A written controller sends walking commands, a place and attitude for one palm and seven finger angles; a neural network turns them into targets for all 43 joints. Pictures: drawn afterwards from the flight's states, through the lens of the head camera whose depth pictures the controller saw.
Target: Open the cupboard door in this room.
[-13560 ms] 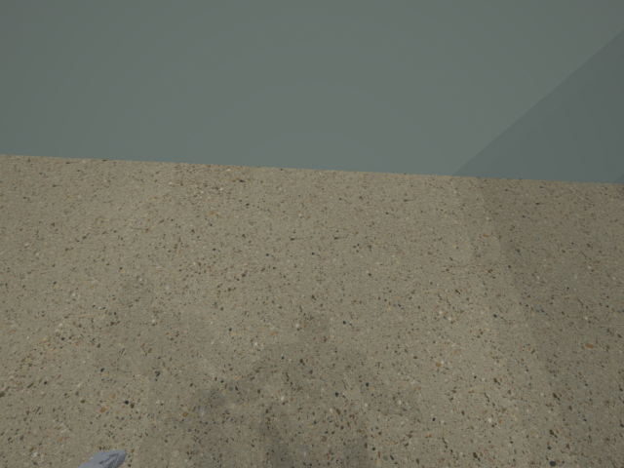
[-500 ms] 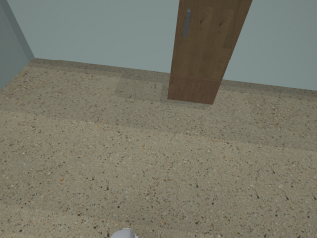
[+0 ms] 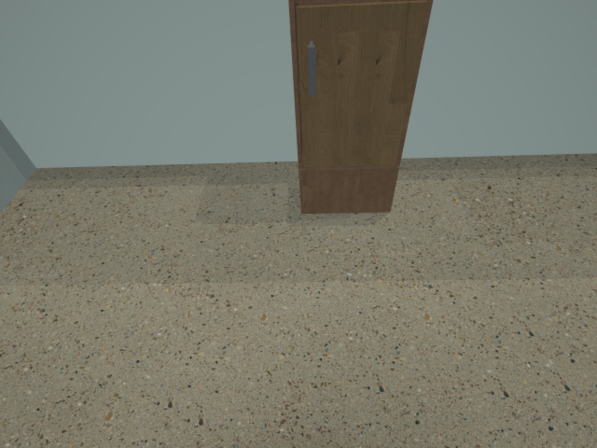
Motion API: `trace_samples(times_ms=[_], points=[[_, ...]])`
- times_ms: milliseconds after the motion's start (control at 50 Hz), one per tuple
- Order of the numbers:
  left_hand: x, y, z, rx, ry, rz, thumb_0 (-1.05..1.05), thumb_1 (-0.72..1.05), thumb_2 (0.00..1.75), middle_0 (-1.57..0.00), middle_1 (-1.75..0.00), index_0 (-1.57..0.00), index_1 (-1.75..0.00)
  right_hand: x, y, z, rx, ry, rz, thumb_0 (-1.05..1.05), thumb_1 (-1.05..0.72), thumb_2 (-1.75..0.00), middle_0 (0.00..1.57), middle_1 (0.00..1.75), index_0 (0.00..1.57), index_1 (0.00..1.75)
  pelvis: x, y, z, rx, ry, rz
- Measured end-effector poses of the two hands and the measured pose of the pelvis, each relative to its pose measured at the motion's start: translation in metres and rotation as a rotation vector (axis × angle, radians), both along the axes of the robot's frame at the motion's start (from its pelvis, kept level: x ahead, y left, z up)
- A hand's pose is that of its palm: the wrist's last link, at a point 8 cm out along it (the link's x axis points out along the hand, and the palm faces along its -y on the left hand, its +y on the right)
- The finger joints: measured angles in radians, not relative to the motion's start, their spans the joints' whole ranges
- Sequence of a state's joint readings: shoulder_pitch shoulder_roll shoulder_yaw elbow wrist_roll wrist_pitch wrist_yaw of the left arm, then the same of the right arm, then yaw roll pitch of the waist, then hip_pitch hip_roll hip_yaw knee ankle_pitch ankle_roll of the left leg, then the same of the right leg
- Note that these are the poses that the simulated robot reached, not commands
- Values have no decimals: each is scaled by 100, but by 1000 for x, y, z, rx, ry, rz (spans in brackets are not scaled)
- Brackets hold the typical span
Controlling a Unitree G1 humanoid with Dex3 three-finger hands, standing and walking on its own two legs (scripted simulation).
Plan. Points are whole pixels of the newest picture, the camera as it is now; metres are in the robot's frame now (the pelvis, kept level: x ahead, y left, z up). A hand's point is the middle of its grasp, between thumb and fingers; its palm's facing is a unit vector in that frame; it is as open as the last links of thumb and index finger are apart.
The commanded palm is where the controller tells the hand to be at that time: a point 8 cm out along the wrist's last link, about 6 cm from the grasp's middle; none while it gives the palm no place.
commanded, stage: stand and wait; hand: left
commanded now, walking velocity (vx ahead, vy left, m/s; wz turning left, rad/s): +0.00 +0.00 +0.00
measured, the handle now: (311, 68) +1.20 -0.01 -0.04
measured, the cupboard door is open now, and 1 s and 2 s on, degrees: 0 0 0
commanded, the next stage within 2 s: turn or walk to find it in 0.36 s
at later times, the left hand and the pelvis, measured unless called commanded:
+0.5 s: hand out of the picture +0.00 +0.13 -0.17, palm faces +0.08 -0.98 -0.18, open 7.3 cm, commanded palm none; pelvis +0.03 -0.03 +0.01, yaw +3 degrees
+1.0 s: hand out of the picture +0.00 +0.15 -0.16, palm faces +0.08 -0.98 -0.19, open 7.3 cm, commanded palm none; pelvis +0.02 -0.02 +0.01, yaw +3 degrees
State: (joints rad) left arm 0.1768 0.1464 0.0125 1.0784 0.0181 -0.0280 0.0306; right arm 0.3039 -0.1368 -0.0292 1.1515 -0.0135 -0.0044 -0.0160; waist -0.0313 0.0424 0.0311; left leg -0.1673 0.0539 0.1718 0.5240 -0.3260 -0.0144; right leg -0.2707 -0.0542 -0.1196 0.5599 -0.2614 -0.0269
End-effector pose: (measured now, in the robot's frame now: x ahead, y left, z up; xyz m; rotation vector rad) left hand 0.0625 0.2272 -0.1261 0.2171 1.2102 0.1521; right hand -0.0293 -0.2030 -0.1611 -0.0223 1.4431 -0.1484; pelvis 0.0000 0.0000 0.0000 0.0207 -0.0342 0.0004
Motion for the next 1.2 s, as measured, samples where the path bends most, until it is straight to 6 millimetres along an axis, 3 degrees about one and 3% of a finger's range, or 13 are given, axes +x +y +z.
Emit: trace_samples(times_ms=[140,280,480,660,1000,1200], points=[[-1,-12,1,-10,41,44,-1,95,90,-20,-30,-20,-30,10,-1,9,20,24,19,0,-91,-90,20,30,20,30,18,-14,7,-9,19,16],[-22,-19,-2,-12,106,85,-1,96,90,-20,-30,-20,-30,23,-14,13,-3,32,44,0,-91,-90,20,30,20,30,26,-22,9,-11,16,23],[-65,-44,-9,-68,212,125,0,93,90,-20,-30,-20,-30,45,-33,15,-45,1,78,0,-91,-90,20,30,20,30,27,-26,9,-13,10,39],[-79,-50,-12,-93,219,155,0,91,90,-20,-30,-20,-30,54,-32,16,-54,-17,112,0,-91,-90,20,30,20,30,21,-24,8,-14,8,55],[-72,-29,-8,-62,185,128,0,92,90,-20,-30,-20,-30,24,-12,17,-22,17,84,0,-91,-90,20,30,20,30,15,-15,10,-15,3,46],[-73,-23,-8,-67,194,120,0,92,90,-20,-30,-20,-30,11,-9,20,-32,46,72,0,-91,-90,20,30,20,30,13,-9,11,-15,8,41]])
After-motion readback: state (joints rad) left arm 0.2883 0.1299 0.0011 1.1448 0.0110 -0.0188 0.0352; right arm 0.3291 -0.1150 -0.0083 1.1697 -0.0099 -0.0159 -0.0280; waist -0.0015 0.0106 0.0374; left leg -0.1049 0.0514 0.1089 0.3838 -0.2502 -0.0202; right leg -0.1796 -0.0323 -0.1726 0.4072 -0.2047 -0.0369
